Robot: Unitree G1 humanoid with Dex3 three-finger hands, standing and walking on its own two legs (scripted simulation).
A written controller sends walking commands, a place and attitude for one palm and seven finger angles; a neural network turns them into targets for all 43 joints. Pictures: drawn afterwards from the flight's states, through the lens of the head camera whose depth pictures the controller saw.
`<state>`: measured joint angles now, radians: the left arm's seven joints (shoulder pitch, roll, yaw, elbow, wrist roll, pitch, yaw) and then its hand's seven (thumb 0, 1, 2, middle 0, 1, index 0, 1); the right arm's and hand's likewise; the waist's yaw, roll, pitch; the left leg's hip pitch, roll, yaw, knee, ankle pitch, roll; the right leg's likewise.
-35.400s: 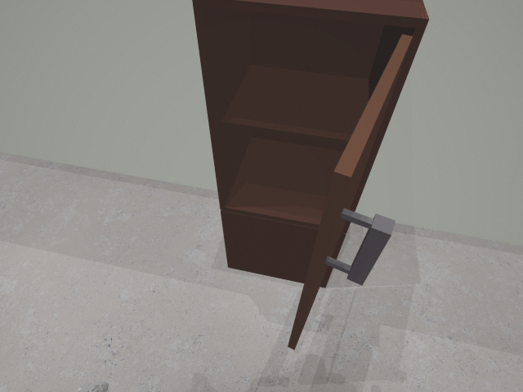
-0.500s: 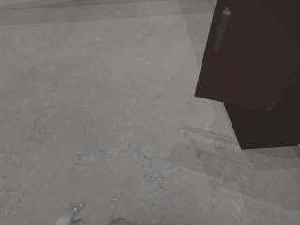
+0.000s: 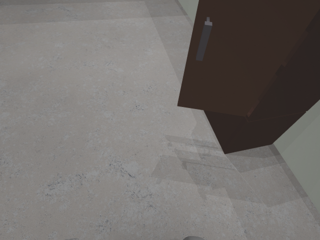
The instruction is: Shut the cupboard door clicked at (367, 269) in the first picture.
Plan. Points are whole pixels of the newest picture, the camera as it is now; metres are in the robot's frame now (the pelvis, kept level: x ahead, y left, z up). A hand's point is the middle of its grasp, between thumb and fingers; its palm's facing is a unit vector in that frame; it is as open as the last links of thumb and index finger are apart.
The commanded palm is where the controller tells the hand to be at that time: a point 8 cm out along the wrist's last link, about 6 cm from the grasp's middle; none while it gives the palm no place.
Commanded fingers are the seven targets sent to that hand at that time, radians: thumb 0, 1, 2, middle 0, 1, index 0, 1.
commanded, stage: take the last steps up to it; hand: left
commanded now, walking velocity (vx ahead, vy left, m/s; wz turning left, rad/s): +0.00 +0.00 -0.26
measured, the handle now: (203, 39) +0.77 -0.11 +0.08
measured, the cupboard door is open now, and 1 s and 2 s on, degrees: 68 68 68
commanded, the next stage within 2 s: come to a stop and stand still in 0.92 s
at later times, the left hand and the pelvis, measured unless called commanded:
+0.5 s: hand out of the picture +0.11 +0.16 -0.19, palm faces -0.09 -0.99 -0.14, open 7.4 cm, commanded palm none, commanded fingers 0.00 0.90 0.90 -0.20 -0.30 -0.20 -0.30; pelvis +0.09 -0.02 -0.01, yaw -7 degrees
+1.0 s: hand (164, 156) +0.41 +0.00 -0.17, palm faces -0.29 -0.93 -0.22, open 7.4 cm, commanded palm none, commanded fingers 0.00 0.90 0.90 -0.20 -0.30 -0.20 -0.30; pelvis +0.25 -0.15 -0.02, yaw -13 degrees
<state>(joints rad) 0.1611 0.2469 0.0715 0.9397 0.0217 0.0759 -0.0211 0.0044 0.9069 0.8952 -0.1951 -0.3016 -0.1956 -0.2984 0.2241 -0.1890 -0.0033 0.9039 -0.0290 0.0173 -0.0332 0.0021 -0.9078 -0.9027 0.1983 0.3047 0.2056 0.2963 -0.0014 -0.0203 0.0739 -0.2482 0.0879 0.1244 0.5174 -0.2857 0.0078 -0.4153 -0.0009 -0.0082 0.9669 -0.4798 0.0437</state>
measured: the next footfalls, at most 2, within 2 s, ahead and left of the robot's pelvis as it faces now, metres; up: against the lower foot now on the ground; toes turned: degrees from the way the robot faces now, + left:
right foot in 0.14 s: +0.02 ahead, -0.14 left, +0.00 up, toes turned -5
left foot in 0.48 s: +0.15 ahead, +0.08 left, +0.00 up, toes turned +2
